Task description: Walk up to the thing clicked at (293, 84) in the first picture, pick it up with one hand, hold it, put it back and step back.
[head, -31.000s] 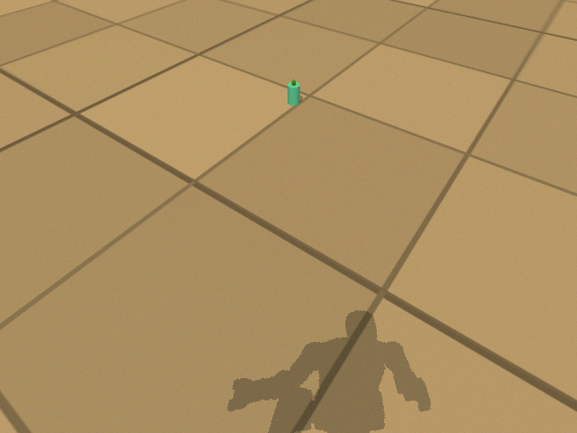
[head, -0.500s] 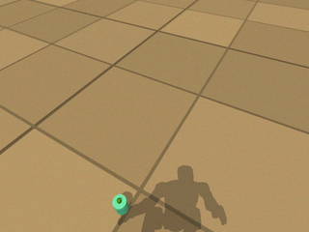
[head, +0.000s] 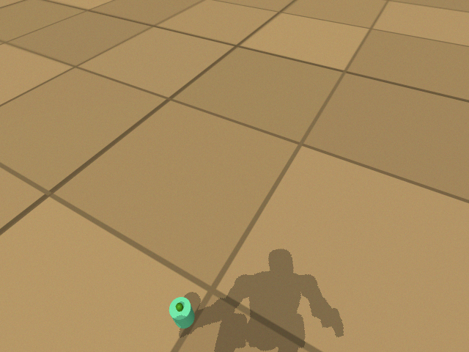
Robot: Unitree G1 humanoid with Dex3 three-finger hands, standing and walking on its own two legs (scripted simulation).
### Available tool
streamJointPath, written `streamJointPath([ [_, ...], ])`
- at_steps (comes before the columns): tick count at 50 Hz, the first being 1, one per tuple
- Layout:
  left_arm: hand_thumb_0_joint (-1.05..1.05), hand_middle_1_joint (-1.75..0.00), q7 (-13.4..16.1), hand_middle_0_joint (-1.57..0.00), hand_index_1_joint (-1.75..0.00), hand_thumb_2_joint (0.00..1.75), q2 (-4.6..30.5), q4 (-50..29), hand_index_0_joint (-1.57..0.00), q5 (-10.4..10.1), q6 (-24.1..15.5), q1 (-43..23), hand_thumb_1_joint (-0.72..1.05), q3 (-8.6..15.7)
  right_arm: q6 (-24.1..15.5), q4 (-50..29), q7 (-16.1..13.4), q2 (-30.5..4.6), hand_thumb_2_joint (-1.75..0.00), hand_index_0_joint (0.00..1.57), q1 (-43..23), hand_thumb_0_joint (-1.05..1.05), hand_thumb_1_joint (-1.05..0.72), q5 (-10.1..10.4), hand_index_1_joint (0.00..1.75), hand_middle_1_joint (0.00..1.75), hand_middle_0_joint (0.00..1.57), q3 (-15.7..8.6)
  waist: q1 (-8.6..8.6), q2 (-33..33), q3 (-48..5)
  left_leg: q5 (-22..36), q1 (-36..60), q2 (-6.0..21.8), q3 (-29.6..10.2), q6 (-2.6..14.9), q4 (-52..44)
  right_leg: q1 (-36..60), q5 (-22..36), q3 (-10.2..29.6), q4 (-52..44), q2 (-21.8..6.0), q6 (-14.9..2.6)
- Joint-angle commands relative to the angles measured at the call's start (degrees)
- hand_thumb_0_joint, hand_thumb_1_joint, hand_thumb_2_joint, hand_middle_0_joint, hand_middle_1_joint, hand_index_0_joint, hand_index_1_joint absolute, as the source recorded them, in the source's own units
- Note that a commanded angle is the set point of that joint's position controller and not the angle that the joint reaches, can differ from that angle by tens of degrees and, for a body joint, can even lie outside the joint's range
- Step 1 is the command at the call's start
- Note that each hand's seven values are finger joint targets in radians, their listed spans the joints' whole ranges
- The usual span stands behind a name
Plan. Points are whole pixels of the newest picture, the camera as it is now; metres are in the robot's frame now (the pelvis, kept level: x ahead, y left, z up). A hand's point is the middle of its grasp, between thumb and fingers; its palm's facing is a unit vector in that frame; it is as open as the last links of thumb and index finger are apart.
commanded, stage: stand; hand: left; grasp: from the side
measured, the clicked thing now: (181, 311) +0.39 +0.23 -0.70
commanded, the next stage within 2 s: step back in 0.36 s
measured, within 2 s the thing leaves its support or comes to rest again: neither
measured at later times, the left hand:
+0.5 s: hand out of the picture +0.07 +0.26 -0.16, palm faces +0.00 -0.93 -0.36, open 7.4 cm
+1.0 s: hand out of the picture -0.01 +0.28 -0.18, palm faces -0.10 -0.91 -0.39, open 7.4 cm
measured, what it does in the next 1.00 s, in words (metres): walks backwards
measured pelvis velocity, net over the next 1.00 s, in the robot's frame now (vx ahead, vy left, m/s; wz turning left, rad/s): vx -0.12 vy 0.02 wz -0.08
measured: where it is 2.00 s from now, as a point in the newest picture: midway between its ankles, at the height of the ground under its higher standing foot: outside the picture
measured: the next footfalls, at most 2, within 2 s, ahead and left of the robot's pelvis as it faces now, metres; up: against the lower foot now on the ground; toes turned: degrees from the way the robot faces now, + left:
right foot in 1.02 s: -0.13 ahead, -0.11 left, +0.00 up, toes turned -2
left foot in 1.36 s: -0.18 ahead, +0.13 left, +0.00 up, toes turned -2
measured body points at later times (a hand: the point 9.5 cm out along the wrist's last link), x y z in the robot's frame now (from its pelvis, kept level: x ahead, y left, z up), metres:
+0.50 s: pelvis -0.02 +0.00 -0.01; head +0.03 -0.01 +0.44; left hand +0.07 +0.31 -0.14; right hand +0.07 -0.31 -0.14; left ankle +0.01 +0.13 -0.75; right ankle -0.01 -0.13 -0.75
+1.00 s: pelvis -0.12 +0.02 -0.03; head -0.05 +0.01 +0.41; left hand +0.00 +0.33 -0.16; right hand -0.03 -0.30 -0.15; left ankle +0.00 +0.13 -0.75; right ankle -0.17 -0.11 -0.74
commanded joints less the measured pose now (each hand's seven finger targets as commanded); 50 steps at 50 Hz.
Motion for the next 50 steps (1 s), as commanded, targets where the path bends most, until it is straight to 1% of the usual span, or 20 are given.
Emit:
streamJointPath([
  [1,0.00,-0.30,0.76,-0.20,-0.30,0.90,12.58,-3.15,-0.20,0.03,-1.55,-1.83,0.90,2.28,-1.16,-2.88,-0.74,-11.63,-0.90,0.20,-1.44,0.00,-0.90,0.25,0.30,0.30,0.20,-2.25,-0.03,-1.21,-5.67,12.20,2.13,6.82,-4.80,1.47,-1.29,0.88,12.97,4.70,-2.42,-5.73,-1.93],
  [11,0.00,-0.30,0.62,-0.20,-0.30,0.90,12.43,-3.15,-0.20,0.14,-1.42,-1.59,0.90,2.26,-1.04,-3.02,-0.64,-11.78,-0.90,0.20,-2.32,0.00,-0.90,0.25,0.30,0.30,0.20,-2.24,0.17,-0.90,-3.87,8.05,1.26,6.72,-5.13,1.14,-2.75,-0.31,8.46,4.33,-3.42,-5.31,-1.91],
  [17,0.00,-0.30,0.39,-0.20,-0.30,0.90,12.43,-3.09,-0.20,0.10,-1.24,-1.58,0.90,2.43,-0.86,-2.86,-0.43,-11.79,-0.90,0.20,-2.01,0.00,-0.90,0.15,0.30,0.30,0.20,-2.40,-0.06,-0.66,-1.97,1.29,-0.32,6.26,-5.39,1.04,-3.90,-2.15,2.29,4.53,-4.31,-5.01,-2.21],
  [18,0.00,-0.30,0.55,-0.20,-0.30,0.90,16.93,-5.03,-0.20,-1.07,-0.73,-1.75,0.90,4.87,0.15,-4.54,-0.16,-15.10,-0.90,0.20,-3.87,0.00,-0.90,0.47,0.30,0.30,0.20,-3.96,0.05,-1.75,4.03,12.56,-4.06,5.56,-6.52,3.03,2.48,-6.65,14.39,6.01,0.29,-4.36,-2.93],
  [21,0.00,-0.30,0.91,-0.20,-0.30,0.90,16.07,-7.70,-0.20,-1.32,-0.42,-0.66,0.90,5.36,0.86,-6.95,-0.03,-13.92,-0.90,0.20,-1.79,0.00,-0.90,1.35,0.30,0.30,0.20,-4.43,-0.62,-1.85,-4.95,18.89,-2.22,5.14,-4.85,4.25,8.48,-2.90,20.91,5.33,5.09,-4.79,-5.04],
  [26,0.00,-0.30,0.93,-0.20,-0.30,0.90,17.16,-12.86,-0.20,-0.66,0.80,-2.60,0.90,5.81,2.26,-10.41,0.16,-13.86,-0.90,0.20,-0.87,0.00,-0.90,1.14,0.30,0.30,0.20,-5.51,-0.65,-4.51,-8.72,11.25,-3.69,1.89,-3.17,5.15,18.54,-7.44,17.92,9.55,7.80,-8.94,-9.81],
  [30,0.00,-0.30,0.99,-0.20,-0.30,0.90,19.12,-16.94,-0.20,0.62,1.53,-7.00,0.90,6.40,3.27,-12.09,1.01,-13.16,-0.90,0.20,3.65,0.00,-0.90,0.88,0.30,0.30,0.20,-6.27,-2.13,-11.66,-7.09,-7.08,-3.56,-2.17,-2.63,5.30,29.26,-16.24,13.83,13.37,7.98,-14.36,-13.97],
  [31,0.00,-0.30,0.99,-0.20,-0.30,0.90,18.98,-17.85,-0.20,0.78,1.74,-8.61,0.90,6.30,3.23,-12.06,1.16,-13.28,-0.90,0.20,5.98,0.00,-0.90,0.73,0.30,0.30,0.20,-6.60,-3.36,-11.92,-6.87,-8.16,-2.62,-1.40,-3.30,5.87,29.11,-18.88,10.78,12.63,10.13,-14.03,-13.42],
  [32,0.00,-0.30,1.00,-0.20,-0.30,0.90,18.23,-18.59,-0.20,0.60,1.95,-9.64,0.90,6.21,3.04,-12.15,1.27,-13.89,-0.90,0.20,7.76,0.00,-0.90,0.72,0.30,0.30,0.20,-6.80,-4.14,-9.23,-6.28,-2.77,-3.11,0.59,-5.10,6.86,26.01,-19.75,6.11,10.22,15.11,-11.17,-11.35],
  [33,0.00,-0.30,1.15,-0.20,-0.30,0.90,15.74,-19.09,-0.20,0.23,2.40,-8.36,0.90,5.57,2.53,-13.05,1.17,-16.31,-0.90,0.20,7.71,0.00,-0.90,0.15,0.30,0.30,0.20,-7.33,-4.36,1.01,-4.74,8.19,-6.15,8.05,-14.28,8.76,12.72,-20.15,-2.49,6.01,26.51,-2.82,-6.94],
  [34,0.00,-0.30,1.57,-0.20,-0.30,0.90,12.67,-18.94,-0.20,-0.45,2.89,-6.00,0.90,5.26,1.94,-13.99,1.12,-20.72,-0.90,0.20,5.70,0.00,-0.90,-0.37,0.30,0.30,0.20,-8.03,-3.17,13.87,-3.77,17.52,-8.01,16.79,-28.22,11.55,1.06,-22.24,-22.28,5.08,37.64,7.95,-4.23],
  [35,0.00,-0.30,2.10,-0.20,-0.30,0.90,13.79,-17.99,-0.20,0.05,3.26,-4.23,0.90,5.87,1.53,-15.06,0.92,-23.44,-0.90,0.20,4.32,0.00,-0.90,-0.93,0.30,0.30,0.20,-8.83,-2.87,12.49,-5.71,13.08,-10.03,19.23,-34.78,14.82,-0.51,-19.89,-27.38,12.67,46.42,9.56,-4.30],
  [36,0.00,-0.30,2.31,-0.20,-0.30,0.90,14.90,-17.18,-0.20,0.01,3.42,-2.54,0.90,5.85,1.43,-16.26,0.39,-22.18,-0.90,0.20,1.82,0.00,-0.90,-1.03,0.30,0.30,0.20,-8.73,-1.50,8.76,-5.25,10.04,-11.04,19.12,-31.22,15.83,0.16,-20.70,-25.79,14.68,51.31,8.70,-4.52],
  [38,0.00,-0.30,2.07,-0.20,-0.30,0.90,15.12,-15.44,-0.20,-0.73,3.27,3.08,0.90,5.64,1.24,-18.34,-0.60,-18.24,-0.90,0.20,-3.50,0.00,-0.90,-0.96,0.30,0.30,0.20,-7.75,1.88,6.17,-4.53,9.51,-9.04,15.77,-21.85,14.58,3.86,-23.54,-19.94,13.53,55.40,7.45,-3.81],
  [39,0.00,-0.30,1.79,-0.20,-0.30,0.90,15.55,-15.13,-0.20,-0.53,3.15,4.43,0.90,5.87,1.09,-19.35,-0.82,-17.49,-0.90,0.20,-3.30,0.00,-0.90,-0.92,0.30,0.30,0.20,-7.79,2.26,6.66,-5.23,8.79,-8.66,14.41,-19.43,13.95,5.01,-22.56,-17.78,12.67,55.30,6.89,-3.43],
  [41,0.00,-0.30,1.32,-0.20,-0.30,0.90,15.09,-16.30,-0.20,0.01,2.82,4.04,0.90,6.25,0.92,-19.44,-0.85,-16.35,-0.90,0.20,-0.71,0.00,-0.90,-0.99,0.30,0.30,0.20,-7.56,0.72,6.05,-6.48,7.69,-5.71,13.35,-17.92,13.75,5.65,-21.74,-17.70,11.14,51.94,6.83,-1.94],
  [45,0.00,-0.30,0.81,-0.20,-0.30,0.90,13.71,-19.12,-0.20,0.40,2.16,2.26,0.90,6.47,1.07,-19.49,-1.19,-16.76,-0.90,0.20,3.87,0.00,-0.90,-1.26,0.30,0.30,0.20,-7.49,-1.95,5.95,-8.15,14.75,1.89,14.86,-16.46,15.89,8.79,-20.99,-20.84,7.39,36.17,4.92,-0.46],
  [46,0.00,-0.30,0.67,-0.20,-0.30,0.90,13.44,-18.75,-0.20,0.44,2.08,3.68,0.90,6.65,1.24,-19.83,-1.21,-17.21,-0.90,0.20,3.16,0.00,-0.90,-1.21,0.30,0.30,0.20,-7.39,-1.41,7.45,-8.40,15.12,1.48,15.19,-16.73,15.09,9.25,-18.53,-20.21,6.21,30.70,3.61,-0.77],
  [48,0.00,-0.30,0.29,-0.20,-0.30,0.90,13.13,-17.21,-0.20,0.61,1.98,7.41,0.90,6.99,1.74,-20.39,-1.03,-18.16,-0.90,0.20,1.96,0.00,-0.90,-0.99,0.30,0.30,0.20,-7.30,-0.63,9.35,-8.67,10.23,-4.08,13.81,-14.71,13.17,9.07,-11.49,-15.90,3.16,21.42,4.42,-1.54],
  [50,0.00,-0.30,0.32,-0.20,-0.30,0.90,12.94,-15.16,-0.20,1.03,1.52,13.32,0.90,7.45,2.54,-20.65,-0.86,-17.41,-0.90,0.20,0.15,0.00,-0.90,-0.18,0.30,0.30,0.20,-6.72,2.07,8.19,-9.52,5.41,-9.85,12.00,-12.48,9.56,12.61,-2.91,-6.08,2.79,6.49,4.14,-3.44],
])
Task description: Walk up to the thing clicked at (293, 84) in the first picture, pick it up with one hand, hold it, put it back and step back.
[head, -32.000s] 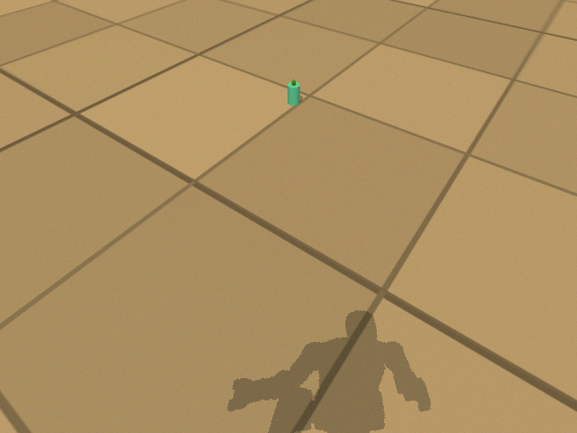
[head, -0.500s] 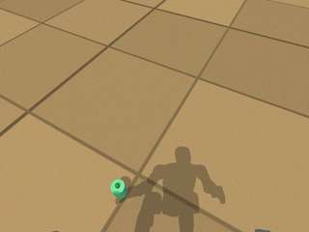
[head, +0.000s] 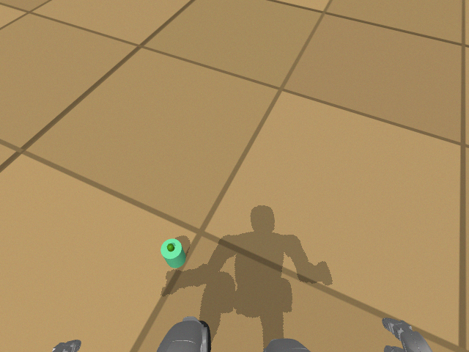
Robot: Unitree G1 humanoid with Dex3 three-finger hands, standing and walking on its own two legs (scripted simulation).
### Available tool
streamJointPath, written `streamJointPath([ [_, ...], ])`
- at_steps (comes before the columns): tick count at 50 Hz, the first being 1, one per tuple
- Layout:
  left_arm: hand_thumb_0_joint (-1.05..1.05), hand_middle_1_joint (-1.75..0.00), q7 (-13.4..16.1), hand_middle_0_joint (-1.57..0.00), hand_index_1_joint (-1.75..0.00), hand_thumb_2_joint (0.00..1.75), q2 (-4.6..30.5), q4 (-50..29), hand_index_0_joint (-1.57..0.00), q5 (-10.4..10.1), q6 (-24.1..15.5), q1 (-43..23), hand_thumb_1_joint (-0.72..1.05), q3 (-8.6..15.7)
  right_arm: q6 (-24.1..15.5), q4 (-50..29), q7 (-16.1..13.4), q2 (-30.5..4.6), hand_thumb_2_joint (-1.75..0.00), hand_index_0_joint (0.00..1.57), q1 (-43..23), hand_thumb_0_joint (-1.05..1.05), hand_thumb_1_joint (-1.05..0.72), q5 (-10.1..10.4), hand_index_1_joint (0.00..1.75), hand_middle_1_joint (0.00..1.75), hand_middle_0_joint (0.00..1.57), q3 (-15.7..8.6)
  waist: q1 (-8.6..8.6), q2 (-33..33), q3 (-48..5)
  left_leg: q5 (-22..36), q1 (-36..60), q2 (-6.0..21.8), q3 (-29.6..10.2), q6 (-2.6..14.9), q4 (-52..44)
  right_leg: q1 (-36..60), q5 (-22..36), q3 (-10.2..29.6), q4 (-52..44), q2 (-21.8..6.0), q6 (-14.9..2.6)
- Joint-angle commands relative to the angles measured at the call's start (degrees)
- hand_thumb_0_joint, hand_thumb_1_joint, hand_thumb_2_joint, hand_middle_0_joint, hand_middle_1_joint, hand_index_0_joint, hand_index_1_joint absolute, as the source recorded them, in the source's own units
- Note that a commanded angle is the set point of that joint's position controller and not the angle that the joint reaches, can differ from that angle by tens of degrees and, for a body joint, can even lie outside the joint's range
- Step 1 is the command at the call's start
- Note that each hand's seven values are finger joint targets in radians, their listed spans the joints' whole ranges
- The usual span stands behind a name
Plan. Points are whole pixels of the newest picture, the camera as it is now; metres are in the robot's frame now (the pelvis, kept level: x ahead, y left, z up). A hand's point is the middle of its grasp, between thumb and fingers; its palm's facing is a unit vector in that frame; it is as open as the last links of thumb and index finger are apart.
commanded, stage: step back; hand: left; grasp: from the side
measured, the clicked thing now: (173, 252) +0.49 +0.25 -0.67
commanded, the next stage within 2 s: none
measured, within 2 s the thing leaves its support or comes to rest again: neither
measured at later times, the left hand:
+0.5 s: hand out of the picture -0.03 +0.27 -0.14, palm faces +0.08 -0.93 -0.37, open 7.4 cm
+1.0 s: hand out of the picture -0.23 +0.23 -0.12, palm faces +0.03 -0.90 -0.44, open 7.4 cm
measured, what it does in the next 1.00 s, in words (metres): walks backwards: right foot, then left foot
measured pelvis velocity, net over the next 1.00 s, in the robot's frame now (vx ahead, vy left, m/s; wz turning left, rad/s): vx -0.30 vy -0.04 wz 0.03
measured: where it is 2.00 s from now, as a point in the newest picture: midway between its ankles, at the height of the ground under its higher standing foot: outside the picture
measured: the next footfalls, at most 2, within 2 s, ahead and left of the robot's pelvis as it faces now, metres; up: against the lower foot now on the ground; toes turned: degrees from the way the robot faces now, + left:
right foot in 0.02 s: +0.00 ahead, -0.12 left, +0.00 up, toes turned +3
left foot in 0.36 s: -0.07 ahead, +0.10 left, +0.00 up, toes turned +2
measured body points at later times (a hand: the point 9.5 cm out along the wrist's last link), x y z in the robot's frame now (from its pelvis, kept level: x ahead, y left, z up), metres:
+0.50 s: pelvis -0.13 +0.00 +0.01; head -0.08 +0.02 +0.46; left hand -0.03 +0.32 -0.11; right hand -0.01 -0.30 -0.10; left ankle -0.11 +0.10 -0.71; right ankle -0.12 -0.13 -0.65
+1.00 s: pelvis -0.30 -0.04 +0.01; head -0.25 -0.06 +0.46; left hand -0.23 +0.28 -0.09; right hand -0.22 -0.36 -0.12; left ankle -0.31 +0.09 -0.65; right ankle -0.27 -0.16 -0.71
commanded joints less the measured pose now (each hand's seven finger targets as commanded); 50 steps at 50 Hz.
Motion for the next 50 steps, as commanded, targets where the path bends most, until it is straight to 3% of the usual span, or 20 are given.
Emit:
streamJointPath([
  [1,0.00,-0.30,0.46,-0.20,-0.30,0.90,12.20,-1.31,-0.20,1.79,-2.23,10.37,0.90,4.43,0.43,-3.37,-0.77,-13.60,-0.90,0.20,1.34,0.00,-0.90,1.15,0.30,0.30,0.20,-3.57,1.80,1.99,-14.69,-3.38,-0.19,6.27,-12.10,3.86,-1.30,10.62,7.59,7.78,-23.83,-5.07,-4.00],
  [2,0.00,-0.30,0.35,-0.20,-0.30,0.90,18.53,-3.60,-0.20,1.68,-2.17,7.56,0.90,5.97,0.10,-4.86,-0.85,-10.48,-0.90,0.20,-1.67,0.00,-0.90,1.67,0.30,0.30,0.20,-2.93,3.31,-13.46,-9.87,-18.50,-8.54,-5.91,-5.24,-0.43,9.44,4.67,7.76,26.47,-29.27,-18.38,-10.79],
  [3,0.00,-0.30,0.54,-0.20,-0.30,0.90,21.98,-6.12,-0.20,2.08,-2.33,2.83,0.90,6.32,0.29,-4.14,-1.90,-12.79,-0.90,0.20,-3.81,0.00,-0.90,1.06,0.30,0.30,0.20,-4.12,4.53,-15.69,-6.93,-25.34,-3.66,-6.92,-10.60,-1.62,24.52,-7.76,11.93,33.62,-31.05,-26.41,-19.03],
  [5,0.00,-0.30,1.05,-0.20,-0.30,0.90,14.76,-8.13,-0.20,0.91,-2.99,-4.33,0.90,4.63,0.44,-1.23,-1.63,-12.64,-0.90,0.20,2.46,0.00,-0.90,2.05,0.30,0.30,0.20,-4.00,-1.23,-4.37,-5.45,-18.33,-1.87,-9.42,-15.13,-1.14,32.07,-6.58,28.81,16.26,-24.71,-16.93,-13.56],
  [7,0.00,-0.30,1.24,-0.20,-0.30,0.90,13.19,-8.75,-0.20,1.20,-3.00,-4.55,0.90,4.54,-0.29,-0.73,-1.95,-11.86,-0.90,0.20,4.58,0.00,-0.90,2.66,0.30,0.30,0.20,-3.10,-1.69,-7.85,-7.96,-16.07,-3.15,-10.49,-12.44,-1.73,31.36,-0.19,37.17,9.06,-20.64,-13.03,-10.40],
  [11,0.00,-0.30,1.79,-0.20,-0.30,0.90,11.12,-9.21,-0.20,1.23,-2.52,2.88,0.90,4.06,-0.35,-2.31,-2.12,-11.45,-0.90,0.20,2.24,0.00,-0.90,2.19,0.30,0.30,0.20,-2.42,3.50,-8.67,-10.89,-19.49,-6.40,-7.88,-9.49,-2.56,20.92,13.86,42.84,10.31,-16.93,-15.25,-12.71],
  [15,0.00,-0.30,1.79,-0.20,-0.30,0.90,12.49,-10.32,-0.20,0.37,-1.60,2.35,0.90,3.75,-0.87,-2.00,-1.74,-10.83,-0.90,0.20,4.99,0.00,-0.90,1.61,0.30,0.30,0.20,-2.57,2.32,-11.16,-13.20,-16.97,2.93,-4.36,-5.06,-1.12,0.61,14.02,44.37,10.16,-12.91,-15.48,-11.30],
  [17,0.00,-0.30,1.46,-0.20,-0.30,0.90,12.60,-11.19,-0.20,-0.14,-0.89,1.12,0.90,3.02,-1.29,-0.98,-1.38,-11.10,-0.90,0.20,7.64,0.00,-0.90,0.93,0.30,0.30,0.20,-3.32,0.41,-7.94,-13.73,-0.08,12.81,-3.49,-4.09,-0.25,-13.55,7.30,38.30,6.99,-8.44,-12.40,-7.60],
  [18,0.00,-0.30,1.28,-0.20,-0.30,0.90,10.59,-11.43,-0.20,-0.24,-0.65,2.58,0.90,2.47,-1.55,-1.58,-1.37,-13.48,-0.90,0.20,6.36,0.00,-0.90,0.26,0.30,0.30,0.20,-4.16,1.40,-1.43,-14.32,8.03,17.99,3.34,-13.76,2.01,-14.29,-0.05,27.24,4.97,-4.77,-8.26,-4.66],
  [19,0.00,-0.30,1.29,-0.20,-0.30,0.90,8.80,-12.25,-0.20,-0.69,-0.78,1.72,0.90,2.12,-1.45,-2.89,-0.91,-19.62,-0.90,0.20,4.12,0.00,-0.90,0.10,0.30,0.30,0.20,-5.33,0.86,12.31,-13.77,17.22,19.39,15.57,-28.93,9.46,-15.59,-10.29,3.82,-1.13,4.32,2.44,-1.38],
  [20,0.00,-0.30,2.28,-0.20,-0.30,0.90,11.01,-11.89,-0.20,-0.13,-0.64,-2.76,0.90,3.56,-1.40,-3.26,-0.71,-21.94,-0.90,0.20,5.61,0.00,-0.90,0.17,0.30,0.30,0.20,-5.94,-3.15,13.26,-12.90,20.71,11.22,21.23,-34.85,16.26,-17.15,-7.76,-11.40,4.54,16.12,3.72,-0.70],
  [24,0.00,-0.30,1.88,-0.20,-0.30,0.90,10.68,-8.50,-0.20,-0.81,-0.69,2.97,0.90,3.68,-1.74,-4.04,-1.88,-14.75,-0.90,0.20,-0.66,0.00,-0.90,0.67,0.30,0.30,0.20,-3.97,2.29,6.06,-10.60,22.05,13.68,12.83,-18.18,11.79,-12.11,-11.85,-1.44,7.95,28.06,3.96,-1.15],
  [32,0.00,-0.30,0.93,-0.20,-0.30,0.90,9.71,-8.64,-0.20,0.12,-1.16,3.74,0.90,3.54,-1.21,-5.65,-1.40,-14.91,-0.90,0.20,2.14,0.00,-0.90,0.22,0.30,0.30,0.20,-4.57,-1.37,9.96,-13.38,12.55,19.92,13.05,-17.21,13.39,-12.25,-8.96,-1.86,2.10,10.16,1.63,1.86],
  [37,0.00,-0.30,-0.03,-0.20,-0.30,0.90,9.57,-3.61,-0.20,0.48,-1.72,13.12,0.90,4.25,0.51,-6.95,-0.97,-16.47,-0.90,0.20,-1.27,0.00,-0.90,0.50,0.30,0.30,0.20,-4.96,2.31,10.91,-17.25,-0.36,9.50,10.10,-14.11,7.41,-10.12,8.75,9.78,-4.17,-18.82,0.17,-1.43],
  [38,0.00,-0.30,0.01,-0.20,-0.30,0.90,11.54,-3.77,-0.20,1.30,-1.96,13.11,0.90,4.89,0.76,-6.63,-0.82,-14.37,-0.90,0.20,-0.37,0.00,-0.90,0.98,0.30,0.30,0.20,-4.35,2.44,6.83,-15.53,-7.43,1.91,7.15,-12.93,3.91,-6.47,11.52,8.53,1.78,-20.80,-2.30,-3.06],
  [39,0.00,-0.30,-0.06,-0.20,-0.30,0.90,15.55,-5.14,-0.20,2.04,-2.21,12.48,0.90,5.95,0.69,-7.65,-0.68,-10.90,-0.90,0.20,-0.68,0.00,-0.90,1.60,0.30,0.30,0.20,-3.40,2.95,-6.86,-12.11,-17.46,-8.39,-2.62,-8.92,-0.28,6.20,9.58,2.57,20.27,-25.75,-13.84,-7.29],
  [40,0.00,-0.30,0.17,-0.20,-0.30,0.90,21.98,-7.86,-0.20,2.14,-1.88,6.55,0.90,6.90,0.70,-8.15,-1.74,-11.25,-0.90,0.20,-4.71,0.00,-0.90,1.38,0.30,0.30,0.20,-3.96,5.80,-17.14,-8.23,-24.50,-5.13,-7.93,-9.53,-2.04,21.49,-7.92,2.33,31.39,-32.23,-25.77,-16.64],
  [41,0.00,-0.30,0.56,-0.20,-0.30,0.90,20.62,-9.64,-0.20,1.71,-2.25,1.93,0.90,6.43,1.02,-7.47,-1.96,-13.61,-0.90,0.20,-3.91,0.00,-0.90,1.27,0.30,0.30,0.20,-4.52,3.43,-12.52,-3.91,-22.17,-2.39,-6.04,-14.50,-2.67,30.10,-15.60,3.60,29.98,-33.05,-26.14,-17.29],
  [44,0.00,-0.30,1.24,-0.20,-0.30,0.90,13.72,-11.06,-0.20,1.82,-2.46,-6.84,0.90,4.91,0.34,-3.37,-1.84,-12.32,-0.90,0.20,5.00,0.00,-0.90,2.29,0.30,0.30,0.20,-3.87,-2.40,-6.97,-5.94,-14.55,-1.03,-10.15,-12.76,-2.32,34.50,-9.04,22.96,7.96,-23.18,-14.16,-10.19],
  [50,0.00,-0.30,2.20,-0.20,-0.30,0.90,13.17,-10.35,-0.20,1.83,-1.80,2.86,0.90,4.34,-0.30,-4.99,-1.80,-10.82,-0.90,0.20,2.30,0.00,-0.90,1.14,0.30,0.30,0.20,-2.86,4.39,-10.97,-10.37,-20.88,-3.03,-5.76,-7.11,-2.68,14.26,11.10,36.99,9.07,-17.06,-16.80,-11.66],
])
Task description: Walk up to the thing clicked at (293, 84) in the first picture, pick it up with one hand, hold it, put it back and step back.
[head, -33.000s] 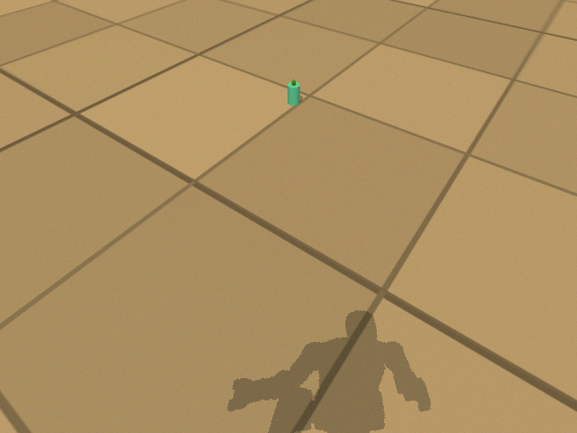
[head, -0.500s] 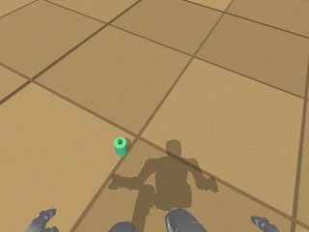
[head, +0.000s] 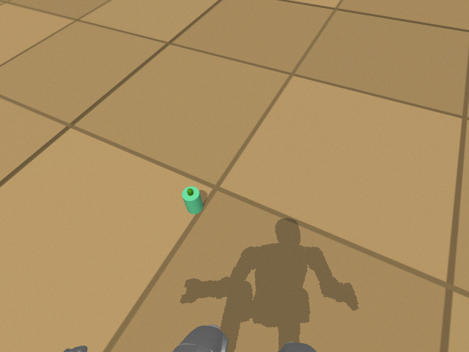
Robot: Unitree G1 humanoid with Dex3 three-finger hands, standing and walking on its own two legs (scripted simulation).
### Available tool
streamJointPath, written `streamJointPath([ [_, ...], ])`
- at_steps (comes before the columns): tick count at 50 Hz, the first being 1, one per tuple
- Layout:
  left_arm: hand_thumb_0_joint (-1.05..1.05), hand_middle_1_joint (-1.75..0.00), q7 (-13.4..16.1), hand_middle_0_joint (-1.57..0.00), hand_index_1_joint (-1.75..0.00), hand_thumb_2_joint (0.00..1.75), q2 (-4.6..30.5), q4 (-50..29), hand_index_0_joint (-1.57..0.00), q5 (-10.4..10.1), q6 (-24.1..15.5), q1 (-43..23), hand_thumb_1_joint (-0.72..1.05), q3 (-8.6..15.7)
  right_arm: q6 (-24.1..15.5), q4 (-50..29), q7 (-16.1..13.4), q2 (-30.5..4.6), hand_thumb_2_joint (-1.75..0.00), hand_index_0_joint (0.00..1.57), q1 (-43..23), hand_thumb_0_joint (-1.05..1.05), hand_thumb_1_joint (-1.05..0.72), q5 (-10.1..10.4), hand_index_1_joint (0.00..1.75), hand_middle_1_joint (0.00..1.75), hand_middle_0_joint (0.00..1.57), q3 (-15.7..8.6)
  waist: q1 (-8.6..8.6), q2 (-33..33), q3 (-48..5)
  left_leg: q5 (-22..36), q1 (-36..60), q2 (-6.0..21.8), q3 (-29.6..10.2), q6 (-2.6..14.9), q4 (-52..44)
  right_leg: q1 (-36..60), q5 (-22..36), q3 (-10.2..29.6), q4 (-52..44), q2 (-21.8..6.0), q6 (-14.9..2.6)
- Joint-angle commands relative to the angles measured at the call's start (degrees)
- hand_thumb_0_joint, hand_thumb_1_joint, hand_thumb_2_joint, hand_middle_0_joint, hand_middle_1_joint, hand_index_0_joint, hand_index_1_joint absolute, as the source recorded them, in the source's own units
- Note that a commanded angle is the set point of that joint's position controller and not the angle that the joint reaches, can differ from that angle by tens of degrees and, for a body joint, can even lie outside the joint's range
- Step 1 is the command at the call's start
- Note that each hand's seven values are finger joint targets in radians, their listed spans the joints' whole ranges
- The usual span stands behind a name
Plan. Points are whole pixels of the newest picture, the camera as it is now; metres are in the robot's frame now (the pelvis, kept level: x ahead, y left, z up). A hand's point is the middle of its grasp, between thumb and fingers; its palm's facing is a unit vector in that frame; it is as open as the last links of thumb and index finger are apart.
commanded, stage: step back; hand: left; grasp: from the side
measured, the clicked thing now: (192, 198) +0.81 +0.26 -0.68
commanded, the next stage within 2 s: stand in 1.58 s
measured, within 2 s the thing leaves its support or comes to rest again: neither
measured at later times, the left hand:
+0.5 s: hand out of the picture -0.10 +0.25 -0.15, palm faces -0.02 -0.91 -0.41, open 7.4 cm
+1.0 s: hand out of the picture -0.19 +0.25 -0.14, palm faces +0.05 -0.92 -0.38, open 7.4 cm
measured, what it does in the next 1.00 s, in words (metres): walks backwards: left foot, then right foot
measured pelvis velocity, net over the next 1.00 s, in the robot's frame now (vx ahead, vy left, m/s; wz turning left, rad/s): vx -0.23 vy -0.02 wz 0.04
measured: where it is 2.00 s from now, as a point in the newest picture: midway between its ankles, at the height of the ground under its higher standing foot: outside the picture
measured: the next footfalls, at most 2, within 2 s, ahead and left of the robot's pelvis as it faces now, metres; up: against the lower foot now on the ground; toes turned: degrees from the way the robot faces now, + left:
left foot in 0.12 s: -0.02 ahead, +0.12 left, +0.00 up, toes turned +1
right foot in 0.44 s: -0.17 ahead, -0.13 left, +0.00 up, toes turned +2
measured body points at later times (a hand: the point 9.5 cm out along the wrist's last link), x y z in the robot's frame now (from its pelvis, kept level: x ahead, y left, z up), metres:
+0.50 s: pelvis -0.18 -0.02 -0.01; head -0.13 -0.03 +0.44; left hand -0.10 +0.30 -0.12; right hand -0.04 -0.33 -0.12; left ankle -0.08 +0.12 -0.71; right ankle -0.21 -0.14 -0.73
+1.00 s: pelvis -0.23 -0.02 +0.00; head -0.23 -0.03 +0.45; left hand -0.19 +0.30 -0.12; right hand -0.15 -0.32 -0.13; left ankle -0.23 +0.11 -0.71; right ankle -0.21 -0.13 -0.73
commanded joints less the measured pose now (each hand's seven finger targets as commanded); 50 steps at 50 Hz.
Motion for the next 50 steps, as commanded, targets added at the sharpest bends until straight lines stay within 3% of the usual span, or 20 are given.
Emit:
streamJointPath([
  [1,0.00,-0.30,1.73,-0.20,-0.30,0.90,15.82,-6.12,-0.20,-0.03,-1.68,-1.79,0.90,4.11,-2.01,-5.59,-0.50,-8.04,-0.90,0.20,-1.96,0.00,-0.90,-0.64,0.30,0.30,0.20,-2.35,2.53,-14.04,-9.51,-2.69,-0.49,4.10,3.09,0.24,-15.61,13.06,27.66,12.77,-7.01,-13.80,-10.67],
  [4,0.00,-0.30,1.28,-0.20,-0.30,0.90,15.99,-7.03,-0.20,-1.25,-0.78,-4.93,0.90,3.21,-2.26,-2.40,-0.17,-8.01,-0.90,0.20,5.00,0.00,-0.90,-0.84,0.30,0.30,0.20,-2.98,-0.89,-12.12,-12.39,10.43,10.82,3.97,8.05,1.91,-34.79,9.60,25.57,9.86,-1.59,-11.54,-8.10],
  [5,0.00,-0.30,1.14,-0.20,-0.30,0.90,14.48,-7.08,-0.20,-1.29,-0.46,-3.38,0.90,2.39,-2.39,-2.05,-0.23,-9.56,-0.90,0.20,4.53,0.00,-0.90,-1.12,0.30,0.30,0.20,-3.55,-0.60,-8.31,-12.20,16.41,14.72,6.91,2.66,3.18,-37.45,3.64,18.73,8.99,0.88,-9.05,-5.19],
  [7,0.00,-0.30,1.53,-0.20,-0.30,0.90,13.44,-8.20,-0.20,-2.05,-0.47,-6.72,0.90,2.80,-2.21,-4.22,0.45,-19.64,-0.90,0.20,0.59,0.00,-0.90,-1.25,0.30,0.30,0.20,-5.37,-2.52,11.73,-11.55,31.27,11.05,28.53,-23.17,17.60,-41.74,-7.63,-18.43,0.56,20.50,4.80,0.24],
  [8,0.00,-0.30,1.99,-0.20,-0.30,0.90,14.13,-7.73,-0.20,-1.25,-0.41,-9.46,0.90,3.39,-2.57,-4.38,0.33,-19.17,-0.90,0.20,-0.15,0.00,-0.90,-1.90,0.30,0.30,0.20,-5.49,-3.61,8.98,-9.49,33.32,5.23,30.05,-25.97,20.30,-42.39,-6.00,-21.43,7.71,29.90,5.13,0.23],
  [11,0.00,-0.30,1.48,-0.20,-0.30,0.90,13.25,-3.74,-0.20,-2.52,-0.22,-2.75,0.90,3.09,-2.75,-5.38,-0.63,-13.37,-0.90,0.20,-6.83,0.00,-0.90,-1.85,0.30,0.30,0.20,-3.12,1.71,3.53,-8.70,38.57,6.41,21.89,-8.36,15.23,-36.62,-7.18,-13.39,9.05,37.88,6.86,-0.54],
  [18,0.00,-0.30,0.52,-0.20,-0.30,0.90,11.68,-2.38,-0.20,-1.34,-2.21,-1.64,0.90,2.39,-1.69,-5.12,0.00,-12.43,-0.90,0.20,-2.49,0.00,-0.90,-1.80,0.30,0.30,0.20,-3.52,-2.01,8.93,-13.42,33.10,20.05,19.99,-6.38,14.10,-32.27,-3.11,-11.11,1.13,4.77,3.46,1.34],
  [21,0.00,-0.30,0.61,-0.20,-0.30,0.90,12.25,1.69,-0.20,-0.55,-3.53,4.75,0.90,2.67,-0.66,-5.32,0.52,-12.32,-0.90,0.20,-5.45,0.00,-0.90,-0.91,0.30,0.30,0.20,-3.17,1.38,6.53,-16.52,23.11,12.65,17.12,-2.68,9.51,-26.91,10.65,1.52,0.40,-15.94,3.44,-1.20],
  [22,0.00,-0.30,0.66,-0.20,-0.30,0.90,15.73,1.75,-0.20,0.39,-4.01,4.67,0.90,3.79,-0.72,-5.88,0.77,-8.97,-0.90,0.20,-5.15,0.00,-0.90,-0.78,0.30,0.30,0.20,-2.22,1.02,-2.30,-13.42,12.36,-1.01,11.81,-0.66,5.66,-19.77,14.75,-3.26,14.79,-16.66,-3.78,-3.59],
  [23,0.00,-0.30,0.56,-0.20,-0.30,0.90,22.10,0.30,-0.20,0.19,-3.71,1.14,0.90,5.35,-0.82,-7.17,0.04,-7.01,-0.90,0.20,-8.40,0.00,-0.90,-0.52,0.30,0.30,0.20,-1.93,3.05,-14.37,-9.94,-4.65,-4.30,3.33,1.11,2.15,-11.09,3.45,-3.40,28.84,-19.86,-17.91,-12.21],
  [24,0.00,-0.30,0.74,-0.20,-0.30,0.90,23.97,-1.14,-0.20,0.46,-4.01,-2.65,0.90,5.39,-0.63,-6.65,-0.41,-9.63,-0.90,0.20,-9.75,0.00,-0.90,-0.69,0.30,0.30,0.20,-3.05,3.03,-14.15,-5.75,-6.44,-0.97,5.18,-4.91,0.98,-1.76,-7.39,-2.71,34.73,-21.15,-22.74,-16.65],
  [27,0.00,-0.30,1.11,-0.20,-0.30,0.90,16.72,-1.36,-0.20,0.04,-4.58,-7.92,0.90,3.58,-1.43,-2.67,-0.11,-9.10,-0.90,0.20,-4.36,0.00,-0.90,0.24,0.30,0.30,0.20,-2.72,-1.42,-6.51,-4.71,1.91,-1.34,1.55,-3.42,0.89,2.84,-2.99,10.08,14.59,-13.66,-11.98,-10.73],
  [32,0.00,-0.30,0.36,-0.20,-0.30,0.90,17.31,0.20,-0.20,0.85,-4.65,-1.26,0.90,3.99,-3.06,-2.70,1.24,-8.09,-0.90,0.20,-7.28,0.00,-0.90,-1.43,0.30,0.30,0.20,-2.39,3.57,-12.49,-5.82,-2.16,0.25,5.09,4.07,0.25,-18.80,6.05,-9.94,15.33,-14.94,-11.32,-9.98],
  [35,0.00,-0.30,-0.37,-0.20,-0.30,0.90,16.92,0.45,-0.20,0.05,-3.75,-3.24,0.90,2.67,-4.26,1.00,1.43,-7.34,-0.90,0.20,-1.61,0.00,-0.90,-1.28,0.30,0.30,0.20,-3.00,0.16,-10.75,-6.55,5.76,17.09,4.10,7.15,1.82,-37.71,-1.61,-10.14,12.06,-11.07,-9.66,-7.27],
  [36,0.00,-0.30,-0.47,-0.20,-0.30,0.90,14.02,0.51,-0.20,-0.14,-3.54,-1.69,0.90,1.62,-4.74,1.91,1.20,-8.46,-0.90,0.20,-0.04,0.00,-0.90,-1.66,0.30,0.30,0.20,-3.63,-0.61,-6.10,-7.46,6.97,23.64,6.18,1.92,2.99,-39.94,-6.53,-7.83,8.98,-6.00,-7.27,-5.37],
  [37,0.00,-0.30,-0.75,-0.20,-0.30,0.90,10.58,0.70,-0.20,-1.12,-3.65,-1.53,0.90,0.41,-5.09,1.48,1.09,-11.81,-0.90,0.20,-0.65,0.00,-0.90,-1.94,0.30,0.30,0.20,-4.17,-0.81,4.57,-7.56,-5.98,25.04,17.48,-17.96,7.60,-44.72,-15.34,-11.09,4.17,0.36,-1.15,-1.03],
  [38,0.00,-0.30,-0.39,-0.20,-0.30,0.90,13.88,1.52,-0.20,-1.50,-3.66,-4.80,0.90,1.69,-5.14,1.11,1.33,-15.98,-0.90,0.20,-1.37,0.00,-0.90,-1.84,0.30,0.30,0.20,-4.48,-2.15,6.01,-6.52,-21.12,11.72,24.98,-25.98,13.79,-49.99,-9.88,-15.73,0.57,8.49,0.33,-0.15],
  [45,0.00,-0.30,-0.76,-0.20,-0.30,0.90,12.49,7.07,-0.20,-1.05,-5.81,2.11,0.90,2.06,-4.51,1.13,1.76,-8.79,-0.90,0.20,-7.26,0.00,-0.90,-1.11,0.30,0.30,0.20,-1.97,2.66,5.05,-6.69,-1.28,1.43,13.18,-4.03,5.19,-38.18,14.10,-0.35,0.12,-12.62,2.24,-1.36],
  [48,0.00,-0.30,-0.35,-0.20,-0.30,0.90,20.30,6.53,-0.20,0.04,-6.52,-0.47,0.90,3.58,-3.75,2.17,1.41,-7.96,-0.90,0.20,-5.22,0.00,-0.90,-1.34,0.30,0.30,0.20,-2.40,2.11,-9.33,-1.85,-4.16,-1.70,5.06,1.18,1.28,-15.18,2.59,-32.97,29.28,-27.22,-17.67,-10.72],
  [50,0.00,-0.30,0.07,-0.20,-0.30,0.90,17.52,4.96,-0.20,-0.50,-6.89,-3.52,0.90,3.15,-4.37,3.20,1.62,-8.36,-0.90,0.20,-2.94,0.00,-0.90,-0.88,0.30,0.30,0.20,-2.46,0.75,-5.01,-0.82,0.39,-2.42,7.28,-0.60,1.42,-15.30,4.48,-21.09,25.18,-24.62,-16.38,-11.26],
])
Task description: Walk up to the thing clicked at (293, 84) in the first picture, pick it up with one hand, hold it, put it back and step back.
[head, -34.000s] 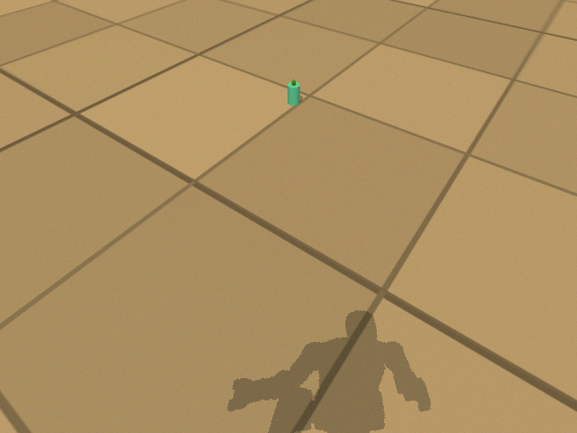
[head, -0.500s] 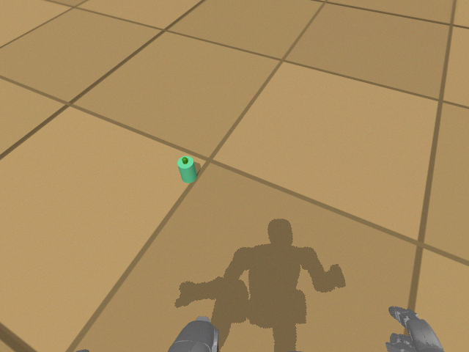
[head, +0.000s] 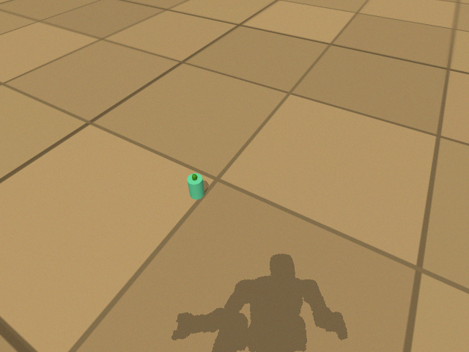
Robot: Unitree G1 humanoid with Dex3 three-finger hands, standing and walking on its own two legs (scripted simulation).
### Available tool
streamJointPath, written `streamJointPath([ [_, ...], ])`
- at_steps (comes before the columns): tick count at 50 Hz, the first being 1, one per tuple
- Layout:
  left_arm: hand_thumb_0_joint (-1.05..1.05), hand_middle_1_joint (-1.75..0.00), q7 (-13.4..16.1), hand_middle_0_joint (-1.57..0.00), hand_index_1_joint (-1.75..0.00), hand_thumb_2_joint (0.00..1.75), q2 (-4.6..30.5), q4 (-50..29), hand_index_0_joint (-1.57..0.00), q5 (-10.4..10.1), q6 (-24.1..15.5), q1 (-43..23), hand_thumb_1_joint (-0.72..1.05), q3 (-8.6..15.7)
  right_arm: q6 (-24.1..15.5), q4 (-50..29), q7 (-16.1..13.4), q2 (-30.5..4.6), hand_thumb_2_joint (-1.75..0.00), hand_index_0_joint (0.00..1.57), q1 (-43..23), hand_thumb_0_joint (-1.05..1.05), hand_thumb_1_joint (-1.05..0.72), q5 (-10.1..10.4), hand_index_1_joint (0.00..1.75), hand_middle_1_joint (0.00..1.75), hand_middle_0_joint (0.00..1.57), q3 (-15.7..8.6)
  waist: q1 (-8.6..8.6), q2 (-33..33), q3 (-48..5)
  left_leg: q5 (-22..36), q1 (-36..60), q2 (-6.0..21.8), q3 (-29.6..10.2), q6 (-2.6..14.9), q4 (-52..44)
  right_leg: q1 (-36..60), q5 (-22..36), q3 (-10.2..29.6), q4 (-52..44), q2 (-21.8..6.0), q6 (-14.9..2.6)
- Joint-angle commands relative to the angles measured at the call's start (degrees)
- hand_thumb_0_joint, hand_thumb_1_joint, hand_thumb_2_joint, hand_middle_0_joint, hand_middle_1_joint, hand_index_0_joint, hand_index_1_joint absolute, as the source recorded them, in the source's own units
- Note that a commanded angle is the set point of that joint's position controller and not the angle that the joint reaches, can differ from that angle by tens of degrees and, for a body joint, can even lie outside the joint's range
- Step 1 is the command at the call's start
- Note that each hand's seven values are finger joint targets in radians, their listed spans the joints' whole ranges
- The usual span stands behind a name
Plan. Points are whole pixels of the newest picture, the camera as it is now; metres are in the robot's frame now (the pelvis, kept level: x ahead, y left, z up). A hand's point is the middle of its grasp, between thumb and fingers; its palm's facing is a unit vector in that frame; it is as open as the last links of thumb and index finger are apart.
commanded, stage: step back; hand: left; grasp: from the side
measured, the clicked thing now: (195, 184) +1.05 +0.24 -0.68
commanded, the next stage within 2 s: stand in 0.58 s
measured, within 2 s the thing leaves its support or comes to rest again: neither
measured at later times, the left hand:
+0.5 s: hand out of the picture +0.14 +0.29 -0.14, palm faces +0.02 -0.93 -0.37, open 7.4 cm
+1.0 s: hand out of the picture +0.11 +0.27 -0.14, palm faces -0.02 -0.94 -0.33, open 7.4 cm
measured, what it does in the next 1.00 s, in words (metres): stands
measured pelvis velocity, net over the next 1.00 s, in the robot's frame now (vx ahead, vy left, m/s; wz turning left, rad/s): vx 0.02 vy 0.02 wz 0.01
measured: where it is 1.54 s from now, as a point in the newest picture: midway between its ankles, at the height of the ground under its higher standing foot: outside the picture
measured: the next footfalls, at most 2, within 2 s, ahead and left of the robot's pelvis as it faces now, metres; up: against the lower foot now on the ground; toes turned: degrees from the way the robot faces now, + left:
none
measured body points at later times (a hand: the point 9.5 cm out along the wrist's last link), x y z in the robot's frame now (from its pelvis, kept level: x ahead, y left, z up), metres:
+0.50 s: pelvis +0.04 +0.03 +0.01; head +0.06 +0.03 +0.45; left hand +0.14 +0.34 -0.12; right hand +0.16 -0.27 -0.12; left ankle +0.04 +0.14 -0.73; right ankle +0.02 -0.11 -0.73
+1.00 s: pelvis +0.02 +0.02 +0.02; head +0.03 +0.02 +0.47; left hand +0.11 +0.31 -0.11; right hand +0.11 -0.28 -0.11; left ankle +0.04 +0.14 -0.73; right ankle +0.02 -0.11 -0.73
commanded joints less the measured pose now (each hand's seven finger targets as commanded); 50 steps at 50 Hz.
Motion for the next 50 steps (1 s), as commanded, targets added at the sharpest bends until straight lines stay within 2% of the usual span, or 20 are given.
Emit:
streamJointPath([
  [1,0.00,-0.30,1.62,-0.20,-0.30,0.90,15.71,-4.63,-0.20,0.17,-2.70,-4.13,0.90,3.94,-2.11,-3.52,-0.74,-11.74,-0.90,0.20,-2.12,0.00,-0.90,0.56,0.30,0.30,0.20,-3.27,0.55,-4.98,3.50,-1.24,-9.89,2.03,-3.29,0.21,4.38,0.24,-15.96,23.16,-19.55,-17.55,-9.15],
  [4,0.00,-0.30,1.17,-0.20,-0.30,0.90,15.30,-4.42,-0.20,0.00,-2.32,-5.65,0.90,3.37,-2.65,-2.46,-0.47,-10.84,-0.90,0.20,-0.39,0.00,-0.90,0.26,0.30,0.30,0.20,-3.13,-0.26,-9.66,-0.87,0.59,-1.69,1.81,1.95,0.11,-4.17,-0.23,-3.47,14.69,-15.07,-14.23,-7.13],
  [6,0.00,-0.30,0.88,-0.20,-0.30,0.90,13.56,-4.92,-0.20,-0.31,-1.48,-7.38,0.90,2.31,-2.98,-1.13,-0.74,-10.40,-0.90,0.20,1.01,0.00,-0.90,-0.03,0.30,0.30,0.20,-3.55,-2.07,-7.68,-1.70,8.40,7.64,0.32,3.12,0.52,-14.92,-4.72,2.31,9.25,-9.40,-11.05,-4.76],
  [7,0.00,-0.30,0.82,-0.20,-0.30,0.90,11.97,-4.83,-0.20,-0.48,-1.28,-6.79,0.90,1.48,-3.23,-0.94,-1.03,-11.03,-0.90,0.20,0.88,0.00,-0.90,-0.39,0.30,0.30,0.20,-3.97,-2.18,-4.66,-2.49,11.22,11.14,2.64,-0.55,0.96,-17.82,-6.58,4.90,7.00,-5.41,-9.08,-3.08],
  [8,0.00,-0.30,0.65,-0.20,-0.30,0.90,9.04,-5.09,-0.20,-1.18,-1.02,-6.31,0.90,0.62,-3.58,-1.60,-1.37,-13.89,-0.90,0.20,-0.61,0.00,-0.90,-0.89,0.30,0.30,0.20,-4.24,-1.54,4.00,-3.05,7.67,10.73,11.28,-13.76,3.76,-23.03,-9.91,2.76,3.45,0.75,-4.45,-0.31],
  [9,0.00,-0.30,0.86,-0.20,-0.30,0.90,10.15,-3.96,-0.20,-1.93,-0.60,-6.13,0.90,1.05,-3.63,-2.20,-1.29,-16.26,-0.90,0.20,-3.44,0.00,-0.90,-0.34,0.30,0.30,0.20,-4.17,-0.22,6.13,-2.00,0.94,4.96,16.44,-19.02,8.22,-25.09,-7.01,-8.12,0.60,2.96,-1.13,0.71],
  [10,0.00,-0.30,1.00,-0.20,-0.30,0.90,11.53,-3.07,-0.20,-1.55,-0.76,-5.92,0.90,1.52,-3.53,-2.39,-1.09,-16.34,-0.90,0.20,-4.86,0.00,-0.90,-0.15,0.30,0.30,0.20,-4.14,-0.05,4.83,-1.43,3.39,2.06,16.89,-18.08,9.94,-23.88,-2.87,-9.65,2.05,3.34,-2.13,0.48],
  [11,0.00,-0.30,0.98,-0.20,-0.30,0.90,10.79,-2.65,-0.20,-1.43,-1.02,-5.98,0.90,1.15,-3.48,-2.33,-1.07,-15.13,-0.90,0.20,-5.75,0.00,-0.90,-0.16,0.30,0.30,0.20,-3.66,0.47,4.15,-1.26,9.17,2.68,15.15,-14.78,8.98,-22.44,-1.79,-7.71,2.13,0.29,-2.14,0.08],
  [12,0.00,-0.30,1.10,-0.20,-0.30,0.90,10.09,-2.22,-0.20,-1.36,-1.47,-5.58,0.90,0.94,-3.47,-2.29,-1.13,-14.09,-0.90,0.20,-6.98,0.00,-0.90,0.00,0.30,0.30,0.20,-3.27,1.04,4.91,-2.37,18.00,5.11,13.23,-10.80,7.18,-19.92,-0.11,-1.67,2.23,-4.64,-2.53,-0.15],
  [13,0.00,-0.30,1.28,-0.20,-0.30,0.90,10.66,-1.26,-0.20,-1.46,-2.04,-4.29,0.90,1.09,-3.48,-2.17,-1.18,-13.40,-0.90,0.20,-7.62,0.00,-0.90,0.37,0.30,0.30,0.20,-2.94,1.58,5.81,-4.15,28.10,5.20,11.13,-6.85,5.16,-16.65,4.26,6.51,3.20,-8.08,-3.60,-0.10],
  [14,0.00,-0.30,1.55,-0.20,-0.30,0.90,11.88,-0.32,-0.20,-1.48,-2.46,-3.13,0.90,1.31,-3.35,-2.04,-1.29,-12.33,-0.90,0.20,-7.75,0.00,-0.90,0.87,0.30,0.30,0.20,-2.71,1.68,4.70,-6.46,32.26,4.65,8.70,-4.06,3.47,-13.64,7.96,14.53,5.16,-8.03,-4.74,-0.26],
  [16,0.00,-0.30,1.51,-0.20,-0.30,0.90,13.49,-0.83,-0.20,-1.49,-2.28,-6.14,0.90,1.46,-3.15,-1.30,-1.57,-11.77,-0.90,0.20,-5.40,0.00,-0.90,0.94,0.30,0.30,0.20,-2.59,-0.42,1.67,-7.06,30.31,4.83,5.97,-0.95,1.87,-13.11,9.09,20.64,6.59,-5.59,-6.86,-1.37],
  [21,0.00,-0.30,1.93,-0.20,-0.30,0.90,12.27,-0.38,-0.20,-1.53,-1.71,-7.76,0.90,0.81,-2.79,-0.32,-1.73,-11.98,-0.90,0.20,-7.40,0.00,-0.90,1.17,0.30,0.30,0.20,-2.83,-0.15,-0.58,-8.30,33.70,7.70,7.44,-1.29,3.27,-13.07,8.59,21.72,4.85,-5.12,-6.25,-0.97],
  [28,0.00,-0.30,2.01,-0.20,-0.30,0.90,12.67,0.23,-0.20,-1.17,-1.50,-9.57,0.90,0.72,-2.42,0.41,-1.55,-11.53,-0.90,0.20,-10.59,0.00,-0.90,0.83,0.30,0.30,0.20,-2.91,-0.27,-2.33,-6.24,27.09,7.43,6.74,-0.24,2.77,-14.60,7.65,19.51,6.06,-7.27,-7.17,-1.26],
  [29,0.00,-0.30,1.81,-0.20,-0.30,0.90,10.20,1.41,-0.20,-1.88,-1.08,-10.39,0.90,-0.54,-2.65,0.99,-1.50,-11.40,-0.90,0.20,-10.66,0.00,-0.90,1.78,0.30,0.30,0.20,-1.89,-1.05,-1.40,-5.65,31.75,9.94,7.75,-2.81,2.53,-17.92,6.02,22.08,6.52,-9.65,-7.17,-0.05],
  [33,0.00,-0.30,1.99,-0.20,-0.30,0.90,10.81,2.15,-0.20,-1.77,-1.07,-10.74,0.90,-0.51,-2.92,2.22,-1.60,-11.77,-0.90,0.20,-10.69,0.00,-0.90,1.82,0.30,0.30,0.20,-1.67,-1.08,-1.94,-8.28,40.14,14.11,8.43,-1.90,2.09,-18.18,10.21,27.56,5.31,-11.38,-7.37,0.82],
  [37,0.00,-0.30,1.81,-0.20,-0.30,0.90,10.81,3.18,-0.20,-1.71,-1.17,-10.83,0.90,-0.59,-2.98,2.83,-1.57,-11.27,-0.90,0.20,-11.87,0.00,-0.90,1.96,0.30,0.30,0.20,-1.23,-0.98,-1.31,-8.19,37.73,15.22,8.33,-1.46,1.52,-20.50,11.15,26.49,5.35,-14.06,-7.73,1.08],
  [43,0.00,-0.30,1.43,-0.20,-0.30,0.90,10.66,4.24,-0.20,-1.45,-0.87,-11.63,0.90,-0.64,-2.74,4.03,-1.38,-11.51,-0.90,0.20,-12.48,0.00,-0.90,1.67,0.30,0.30,0.20,-0.78,-0.96,-0.21,-4.37,21.50,10.22,7.68,-1.74,0.82,-25.32,10.17,12.44,5.78,-17.99,-7.37,1.41],
  [47,0.00,-0.30,1.22,-0.20,-0.30,0.90,10.78,4.62,-0.20,-1.35,-1.17,-11.31,0.90,-0.71,-2.94,4.75,-1.22,-11.75,-0.90,0.20,-11.77,0.00,-0.90,1.58,0.30,0.30,0.20,-0.62,-1.10,-0.34,-4.81,21.02,10.87,7.83,-1.79,0.83,-25.68,9.53,12.22,6.34,-18.86,-7.85,1.15],
  [50,0.00,-0.30,1.12,-0.20,-0.30,0.90,10.79,4.89,-0.20,-1.30,-1.09,-11.31,0.90,-0.78,-2.99,5.17,-1.20,-11.70,-0.90,0.20,-11.05,0.00,-0.90,1.45,0.30,0.30,0.20,-0.54,-1.27,-0.73,-3.95,17.20,9.73,7.84,-2.19,0.69,-26.68,8.26,8.60,6.23,-19.20,-7.65,1.02],
])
